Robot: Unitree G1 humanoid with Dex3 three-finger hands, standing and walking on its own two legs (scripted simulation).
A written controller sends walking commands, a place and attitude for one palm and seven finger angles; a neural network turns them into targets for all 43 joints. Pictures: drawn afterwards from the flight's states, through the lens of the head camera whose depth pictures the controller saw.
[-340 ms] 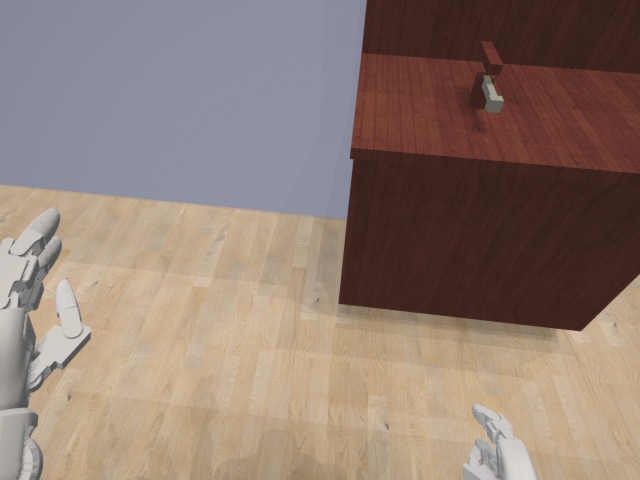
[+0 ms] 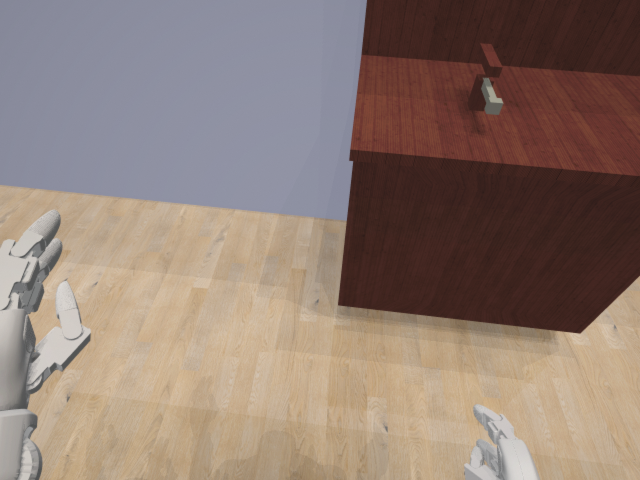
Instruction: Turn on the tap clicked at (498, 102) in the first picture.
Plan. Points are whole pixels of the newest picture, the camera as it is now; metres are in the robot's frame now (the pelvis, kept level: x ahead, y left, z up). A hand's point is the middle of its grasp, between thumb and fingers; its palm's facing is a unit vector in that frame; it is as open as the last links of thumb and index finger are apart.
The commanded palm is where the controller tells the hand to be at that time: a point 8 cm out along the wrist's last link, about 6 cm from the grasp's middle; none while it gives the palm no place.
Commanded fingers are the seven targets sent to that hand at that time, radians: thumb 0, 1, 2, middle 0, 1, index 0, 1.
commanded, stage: look at it before walking up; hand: left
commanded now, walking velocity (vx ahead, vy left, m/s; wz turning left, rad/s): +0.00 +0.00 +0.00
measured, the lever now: (493, 106) +0.88 -0.33 +0.06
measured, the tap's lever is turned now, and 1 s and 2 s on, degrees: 0 0 0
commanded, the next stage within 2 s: walk to a spot facing it in 0.06 s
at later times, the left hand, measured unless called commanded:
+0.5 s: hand (117, 324) +0.22 +0.22 +0.15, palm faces +0.33 -0.88 -0.35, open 7.4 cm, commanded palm +0.17 +0.26 +0.17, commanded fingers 0.00 0.90 0.90 -0.20 -0.30 -0.20 -0.30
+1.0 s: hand (232, 306) +0.25 +0.11 +0.15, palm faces +0.08 -0.91 -0.41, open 7.4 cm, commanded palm +0.21 +0.18 +0.17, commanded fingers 0.00 0.90 0.90 -0.20 -0.30 -0.20 -0.30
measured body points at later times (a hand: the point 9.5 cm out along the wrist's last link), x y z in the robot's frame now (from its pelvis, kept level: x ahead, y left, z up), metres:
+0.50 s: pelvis -0.02 +0.00 -0.01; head -0.01 +0.00 +0.44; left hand +0.20 +0.26 +0.17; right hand +0.15 -0.24 -0.08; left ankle +0.03 +0.12 -0.74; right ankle +0.02 -0.12 -0.74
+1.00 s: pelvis -0.04 -0.02 -0.03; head -0.02 -0.05 +0.42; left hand +0.24 +0.16 +0.17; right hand +0.05 -0.28 -0.13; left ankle +0.01 +0.13 -0.70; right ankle -0.01 -0.10 -0.74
